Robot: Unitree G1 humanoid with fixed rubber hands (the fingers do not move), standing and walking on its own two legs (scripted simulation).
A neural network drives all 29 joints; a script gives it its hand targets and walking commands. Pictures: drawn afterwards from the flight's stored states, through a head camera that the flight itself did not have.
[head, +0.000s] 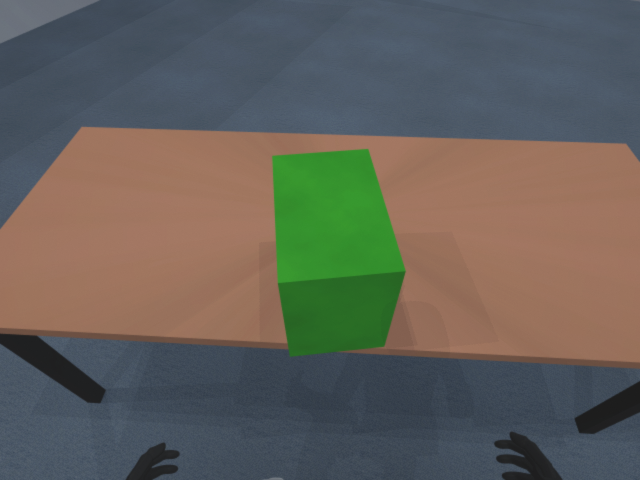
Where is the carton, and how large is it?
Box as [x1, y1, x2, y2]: [272, 149, 405, 356]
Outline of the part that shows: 367,149 272,156 277,276 290,356 376,347 384,345 405,270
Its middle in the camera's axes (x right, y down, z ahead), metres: +0.01 +0.02 +0.68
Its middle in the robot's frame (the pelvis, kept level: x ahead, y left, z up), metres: +0.50 +0.00 -0.07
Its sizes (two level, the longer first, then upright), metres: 0.267 0.170 0.234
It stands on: a table, 0.56 m high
